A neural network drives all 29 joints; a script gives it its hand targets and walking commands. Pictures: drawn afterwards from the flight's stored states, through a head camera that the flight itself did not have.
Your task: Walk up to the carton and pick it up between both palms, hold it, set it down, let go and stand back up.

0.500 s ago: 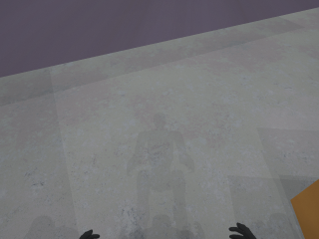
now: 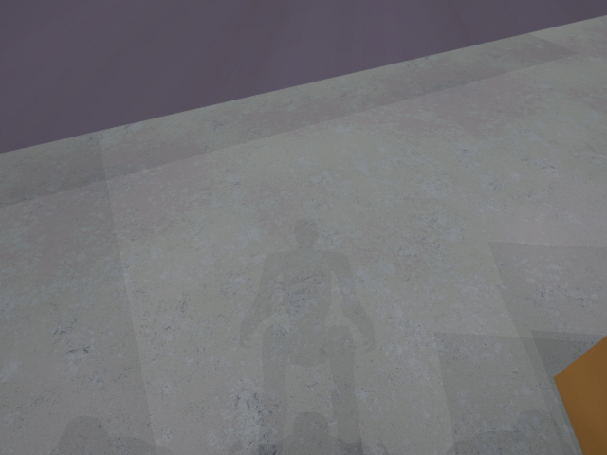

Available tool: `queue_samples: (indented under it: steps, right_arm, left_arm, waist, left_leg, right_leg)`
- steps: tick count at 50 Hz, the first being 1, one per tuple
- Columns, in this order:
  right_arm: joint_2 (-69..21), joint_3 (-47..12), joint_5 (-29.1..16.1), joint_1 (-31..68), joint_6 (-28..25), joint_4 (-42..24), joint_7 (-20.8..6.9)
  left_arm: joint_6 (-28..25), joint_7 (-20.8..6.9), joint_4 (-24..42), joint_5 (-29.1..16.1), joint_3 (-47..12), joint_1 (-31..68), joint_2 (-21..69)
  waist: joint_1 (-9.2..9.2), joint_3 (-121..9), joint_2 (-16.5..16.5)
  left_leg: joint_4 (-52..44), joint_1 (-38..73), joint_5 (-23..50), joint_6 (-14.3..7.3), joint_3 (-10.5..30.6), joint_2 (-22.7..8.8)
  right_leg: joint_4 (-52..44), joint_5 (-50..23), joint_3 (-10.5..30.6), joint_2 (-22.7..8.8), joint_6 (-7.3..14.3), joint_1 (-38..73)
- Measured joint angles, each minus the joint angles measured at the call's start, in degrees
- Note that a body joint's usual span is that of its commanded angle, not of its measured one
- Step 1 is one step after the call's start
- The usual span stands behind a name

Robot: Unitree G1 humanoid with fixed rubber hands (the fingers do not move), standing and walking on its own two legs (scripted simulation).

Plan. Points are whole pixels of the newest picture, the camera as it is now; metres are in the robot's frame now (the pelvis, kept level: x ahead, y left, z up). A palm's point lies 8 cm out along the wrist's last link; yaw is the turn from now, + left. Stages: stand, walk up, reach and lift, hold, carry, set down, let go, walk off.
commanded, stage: stand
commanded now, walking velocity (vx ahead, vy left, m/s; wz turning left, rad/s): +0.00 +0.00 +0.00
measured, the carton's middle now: out of the picture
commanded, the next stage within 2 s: none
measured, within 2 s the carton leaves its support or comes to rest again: neither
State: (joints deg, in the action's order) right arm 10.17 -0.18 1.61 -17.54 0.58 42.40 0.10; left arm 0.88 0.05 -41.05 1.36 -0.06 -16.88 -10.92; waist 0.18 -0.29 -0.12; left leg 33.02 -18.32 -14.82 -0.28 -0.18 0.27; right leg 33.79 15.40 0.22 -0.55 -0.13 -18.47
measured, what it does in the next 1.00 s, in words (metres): stands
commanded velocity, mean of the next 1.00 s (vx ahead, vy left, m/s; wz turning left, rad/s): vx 0.00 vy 0.00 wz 0.00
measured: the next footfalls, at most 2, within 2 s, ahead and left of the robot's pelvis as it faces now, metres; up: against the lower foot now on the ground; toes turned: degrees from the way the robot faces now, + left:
none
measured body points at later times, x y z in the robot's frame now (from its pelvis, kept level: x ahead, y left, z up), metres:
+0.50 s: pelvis +0.01 +0.00 +0.00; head +0.02 +0.00 +0.45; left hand +0.07 +0.23 -0.13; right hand +0.06 -0.23 -0.14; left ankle +0.03 +0.12 -0.73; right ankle +0.03 -0.12 -0.73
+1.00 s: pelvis +0.01 +0.00 +0.01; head +0.00 +0.00 +0.46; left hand +0.04 +0.24 -0.14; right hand +0.04 -0.23 -0.14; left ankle +0.03 +0.12 -0.73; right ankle +0.03 -0.12 -0.73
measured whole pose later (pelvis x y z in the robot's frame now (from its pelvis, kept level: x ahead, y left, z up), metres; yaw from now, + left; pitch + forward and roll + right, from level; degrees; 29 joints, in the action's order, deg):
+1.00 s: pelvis +0.01 +0.00 +0.01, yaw +0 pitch -2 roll +0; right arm 9.2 1.7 0.7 -16.6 -0.5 59.3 1.7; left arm -0.3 2.1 -58.1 0.8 1.0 -17.8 -9.9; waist 0.6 0.3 -0.2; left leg 25.9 -11.1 -12.6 -0.2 0.2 0.1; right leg 25.9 12.9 -0.1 -0.4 -0.2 -10.8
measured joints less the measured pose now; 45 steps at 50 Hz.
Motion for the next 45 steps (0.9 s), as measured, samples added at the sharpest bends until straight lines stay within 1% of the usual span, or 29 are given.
queue_samples:
  steps: [6,12,16,18,20,24,34,42,45]
  right_arm:
    - [0.7,0.6,-0.1,0.3,0.2,1.0,-0.1]
    - [0.7,1.1,-0.3,0.7,-0.8,2.7,0.4]
    - [0.5,1.2,-0.2,0.9,-0.5,3.6,0.2]
    - [0.4,1.1,0.0,0.8,-0.4,4.1,0.3]
    - [0.2,1.1,-0.4,0.5,-0.4,4.7,0.4]
    - [-0.2,1.1,-0.4,-0.4,-0.5,6.3,0.6]
    - [0.0,1.8,-0.3,0.7,-0.8,10.2,1.2]
    - [-0.7,1.8,-0.7,1.3,-0.7,13.7,1.6]
    - [-0.7,1.9,-0.9,1.5,-0.9,15.1,1.5]
  left_arm:
    - [-0.6,0.4,-2.0,-0.1,-0.3,-1.0,0.5]
    - [-1.1,1.0,-3.3,-0.2,-0.1,-0.8,0.3]
    - [-0.4,0.9,-3.9,0.0,0.3,-0.1,0.3]
    - [-0.3,1.0,-4.2,-0.1,0.3,0.0,0.6]
    - [-0.4,0.8,-4.8,0.0,0.2,-0.2,0.7]
    - [-0.5,0.8,-6.3,-0.1,0.4,-0.5,0.9]
    - [-1.1,1.6,-9.9,-0.2,1.1,-1.0,0.6]
    - [-1.2,1.7,-13.0,-0.4,1.1,-0.4,1.2]
    - [-1.5,1.7,-14.6,-0.5,1.0,-0.8,1.2]
  waist:
    - [0.17,0.8,-0.4]
    - [-0.05,-0.2,0.5]
    - [-0.03,-0.3,1.0]
    - [-0.24,0.0,0.9]
    - [-0.03,0.3,0.8]
    - [-0.18,0.8,0.6]
    - [0.13,1.1,0.3]
    - [-0.42,1.0,0.4]
    - [-0.14,0.7,0.1]
  left_leg:
    - [-0.8,-0.1,0.6,0.2,0.2,-0.2]
    - [-1.5,1.4,0.4,0.2,0.1,-0.4]
    - [-1.6,1.6,0.4,0.2,0.2,-0.3]
    - [-1.8,1.7,0.4,0.1,0.1,-0.3]
    - [-2.1,1.6,0.5,0.1,0.1,-0.3]
    - [-2.9,2.0,0.9,0.0,0.1,-0.1]
    - [-4.3,3.9,1.0,0.2,0.3,-0.3]
    - [-5.9,5.5,1.6,0.1,0.1,-0.3]
    - [-6.4,6.4,1.7,0.1,0.1,-0.3]
  right_leg:
    - [-1.0,-0.6,-0.2,0.2,0.2,0.0]
    - [-1.9,-0.6,-0.1,0.4,0.3,1.6]
    - [-2.0,-0.5,-0.2,0.3,0.2,1.8]
    - [-2.2,-0.7,-0.1,0.3,0.1,1.8]
    - [-2.6,-0.9,-0.1,0.3,0.0,1.8]
    - [-2.9,-0.9,-0.1,0.1,0.1,2.0]
    - [-4.9,-1.2,-0.3,0.3,0.2,4.2]
    - [-6.2,-1.7,-0.1,0.3,0.2,5.7]
    - [-7.0,-2.0,-0.1,0.3,0.0,6.7]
